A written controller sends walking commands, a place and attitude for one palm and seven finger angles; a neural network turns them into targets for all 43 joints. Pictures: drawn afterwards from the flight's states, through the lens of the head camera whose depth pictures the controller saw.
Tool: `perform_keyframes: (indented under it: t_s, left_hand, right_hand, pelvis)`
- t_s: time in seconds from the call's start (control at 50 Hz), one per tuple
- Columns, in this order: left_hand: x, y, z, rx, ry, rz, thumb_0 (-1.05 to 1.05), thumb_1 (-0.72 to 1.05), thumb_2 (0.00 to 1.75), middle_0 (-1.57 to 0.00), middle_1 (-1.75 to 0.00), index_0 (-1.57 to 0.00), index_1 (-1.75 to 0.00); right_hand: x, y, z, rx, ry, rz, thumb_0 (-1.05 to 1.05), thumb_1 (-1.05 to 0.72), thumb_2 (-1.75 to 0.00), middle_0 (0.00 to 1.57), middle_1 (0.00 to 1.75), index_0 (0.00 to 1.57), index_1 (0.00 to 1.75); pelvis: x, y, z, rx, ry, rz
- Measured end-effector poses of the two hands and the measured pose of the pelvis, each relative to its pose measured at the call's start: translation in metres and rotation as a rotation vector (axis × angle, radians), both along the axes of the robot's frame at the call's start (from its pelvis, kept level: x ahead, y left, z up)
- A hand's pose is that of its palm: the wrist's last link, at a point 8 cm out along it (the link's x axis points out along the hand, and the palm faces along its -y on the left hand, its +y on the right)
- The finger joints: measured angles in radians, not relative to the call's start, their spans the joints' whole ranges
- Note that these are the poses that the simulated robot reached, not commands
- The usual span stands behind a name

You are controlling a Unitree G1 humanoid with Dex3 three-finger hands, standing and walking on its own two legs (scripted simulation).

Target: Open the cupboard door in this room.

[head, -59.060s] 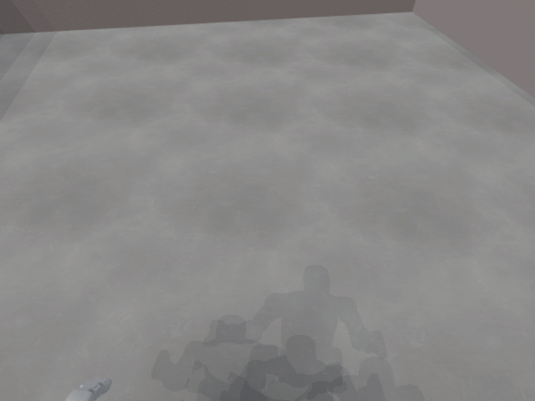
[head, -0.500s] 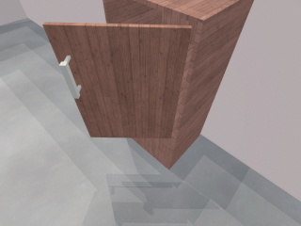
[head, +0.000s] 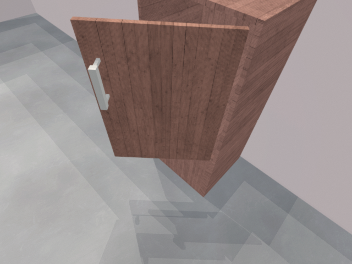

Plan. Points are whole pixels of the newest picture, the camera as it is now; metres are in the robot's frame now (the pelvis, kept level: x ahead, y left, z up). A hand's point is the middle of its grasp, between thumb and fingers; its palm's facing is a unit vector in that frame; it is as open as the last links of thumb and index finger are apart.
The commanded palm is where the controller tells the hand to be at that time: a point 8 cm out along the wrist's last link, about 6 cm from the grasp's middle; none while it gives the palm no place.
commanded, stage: come to a stop and stand still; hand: left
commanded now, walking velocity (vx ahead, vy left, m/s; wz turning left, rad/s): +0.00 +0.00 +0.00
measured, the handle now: (101, 85) +0.55 +0.27 +0.08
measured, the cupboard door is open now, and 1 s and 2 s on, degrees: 42 42 42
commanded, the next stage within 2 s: look again from close up in 0.92 s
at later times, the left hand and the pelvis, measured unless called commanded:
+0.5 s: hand out of the picture +0.04 +0.18 -0.17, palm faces +0.00 -0.98 -0.22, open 7.3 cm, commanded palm none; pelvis +0.00 +0.00 +0.00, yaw -1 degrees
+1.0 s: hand out of the picture -0.01 +0.16 -0.17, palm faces -0.01 -0.98 -0.19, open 7.4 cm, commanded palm none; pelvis +0.00 -0.01 +0.01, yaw -1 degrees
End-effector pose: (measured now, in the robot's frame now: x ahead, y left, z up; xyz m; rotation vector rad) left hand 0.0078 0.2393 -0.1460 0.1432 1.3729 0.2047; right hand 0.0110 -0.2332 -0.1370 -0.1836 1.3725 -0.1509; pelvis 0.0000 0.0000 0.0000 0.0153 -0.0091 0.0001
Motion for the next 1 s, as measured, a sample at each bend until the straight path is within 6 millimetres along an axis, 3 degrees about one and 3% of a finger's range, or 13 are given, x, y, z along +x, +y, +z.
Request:
perform_keyframes:
  t_s: [0.08,0.18,0.38,0.5,0.64,0.84,1.0]
  left_hand:
    - [0.004,0.012,0.000,0.014,0.018,-0.015,0.01,0.90,0.90,-0.20,-0.30,-0.21,-0.30]
    - [0.019,0.010,0.005,0.015,-0.010,-0.034,0.01,0.91,0.90,-0.19,-0.30,-0.20,-0.30]
    - [0.033,-0.009,0.012,-0.002,-0.057,-0.057,0.01,0.93,0.90,-0.20,-0.30,-0.20,-0.30]
    - [0.022,-0.013,0.009,0.004,-0.061,-0.079,0.01,0.93,0.90,-0.20,-0.30,-0.21,-0.30]
    - [0.002,-0.014,0.013,0.004,-0.032,-0.078,0.01,0.92,0.90,-0.20,-0.30,-0.21,-0.30]
    - [-0.016,-0.024,0.012,-0.020,0.014,-0.068,0.01,0.91,0.90,-0.20,-0.30,-0.20,-0.30]
    - [-0.018,-0.031,0.010,-0.034,0.038,-0.062,0.01,0.91,0.90,-0.20,-0.30,-0.20,-0.30]
  right_hand:
    - [-0.008,0.017,-0.003,0.014,0.012,-0.014,0.00,-0.91,-0.90,0.20,0.30,0.20,0.30]
    - [-0.017,0.031,-0.007,0.047,0.037,-0.026,0.00,-0.91,-0.90,0.20,0.30,0.20,0.30]
    - [-0.012,0.023,-0.005,0.046,0.020,-0.052,0.01,-0.92,-0.90,0.20,0.30,0.21,0.30]
    - [-0.004,0.009,-0.005,0.031,-0.029,-0.033,0.01,-0.92,-0.90,0.20,0.30,0.20,0.30]
    - [0.000,0.010,-0.010,0.047,-0.072,-0.014,0.01,-0.92,-0.90,0.20,0.30,0.20,0.30]
    - [-0.016,0.011,-0.008,0.062,-0.020,-0.007,0.01,-0.93,-0.90,0.20,0.30,0.20,0.30]
    - [-0.027,0.012,-0.006,0.067,0.033,-0.018,0.00,-0.92,-0.90,0.20,0.30,0.20,0.30]
  pelvis:
    - [0.000,0.009,-0.001,0.004,0.005,-0.014]
    - [0.003,0.010,0.001,0.012,0.008,-0.008]
    - [0.009,0.003,0.007,-0.004,-0.011,-0.007]
    - [0.001,0.001,0.004,-0.020,-0.004,-0.011]
    - [-0.004,0.002,0.003,-0.014,-0.016,-0.010]
    - [-0.008,-0.003,0.005,-0.006,-0.013,-0.015]
    - [-0.005,-0.008,0.007,-0.005,-0.006,-0.014]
